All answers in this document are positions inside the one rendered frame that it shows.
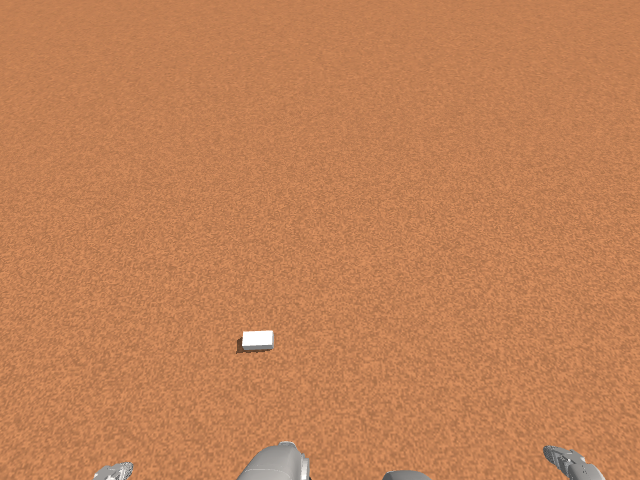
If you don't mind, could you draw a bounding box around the small box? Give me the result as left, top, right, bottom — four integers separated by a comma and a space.
242, 330, 274, 350

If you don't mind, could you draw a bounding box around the right robot hand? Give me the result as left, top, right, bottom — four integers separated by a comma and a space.
543, 446, 606, 480

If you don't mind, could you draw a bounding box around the left robot hand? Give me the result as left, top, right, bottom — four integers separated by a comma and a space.
92, 462, 133, 480

